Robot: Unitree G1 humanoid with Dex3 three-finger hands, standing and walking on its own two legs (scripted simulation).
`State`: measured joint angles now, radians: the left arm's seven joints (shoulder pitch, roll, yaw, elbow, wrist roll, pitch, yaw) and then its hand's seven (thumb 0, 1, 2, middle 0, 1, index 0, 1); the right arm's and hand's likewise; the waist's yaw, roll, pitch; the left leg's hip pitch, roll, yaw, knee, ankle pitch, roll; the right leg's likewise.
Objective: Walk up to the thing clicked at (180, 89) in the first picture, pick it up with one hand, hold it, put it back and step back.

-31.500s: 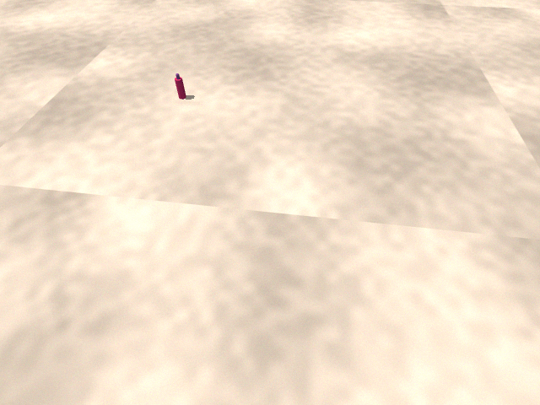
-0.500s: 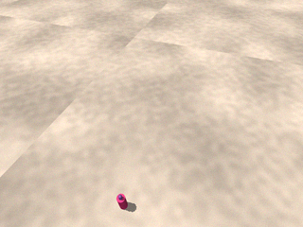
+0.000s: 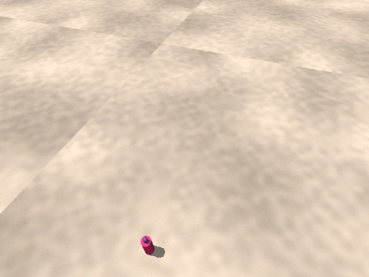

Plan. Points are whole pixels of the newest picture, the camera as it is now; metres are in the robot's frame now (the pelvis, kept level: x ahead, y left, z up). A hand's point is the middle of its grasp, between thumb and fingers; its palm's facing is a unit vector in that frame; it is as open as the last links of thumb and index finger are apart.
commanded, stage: stand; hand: left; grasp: from the side
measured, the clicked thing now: (147, 244) +0.40 +0.21 -0.70
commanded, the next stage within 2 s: step back in 0.06 s
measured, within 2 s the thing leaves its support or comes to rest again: neither
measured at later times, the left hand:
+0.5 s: hand out of the picture +0.08 +0.31 -0.18, palm faces -0.03 -0.93 -0.38, open 7.4 cm
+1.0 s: hand out of the picture -0.06 +0.30 -0.16, palm faces -0.07 -0.91 -0.40, open 7.4 cm
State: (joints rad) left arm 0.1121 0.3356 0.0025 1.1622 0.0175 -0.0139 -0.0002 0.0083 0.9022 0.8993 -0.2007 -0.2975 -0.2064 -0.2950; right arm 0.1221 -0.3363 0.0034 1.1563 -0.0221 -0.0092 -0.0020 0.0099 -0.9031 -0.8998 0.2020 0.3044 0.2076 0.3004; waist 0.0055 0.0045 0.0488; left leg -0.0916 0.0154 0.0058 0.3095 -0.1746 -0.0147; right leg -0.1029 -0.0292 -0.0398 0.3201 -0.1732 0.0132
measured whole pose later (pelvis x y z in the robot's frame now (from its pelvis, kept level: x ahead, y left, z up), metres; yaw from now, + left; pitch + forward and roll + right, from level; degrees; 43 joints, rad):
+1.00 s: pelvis -0.18 +0.04 -0.02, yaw -4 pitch -2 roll +1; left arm 0.17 0.36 0.06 0.81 0.04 0.04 0.01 0.01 0.90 0.90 -0.20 -0.30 -0.21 -0.30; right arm 0.15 -0.40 -0.04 0.87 0.00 0.04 -0.02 0.01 -0.90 -0.90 0.20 0.30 0.21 0.30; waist 0.02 0.00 0.15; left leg -0.41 -0.10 -0.10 1.05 -0.51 -0.01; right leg -0.30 0.00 0.06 0.64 -0.30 0.00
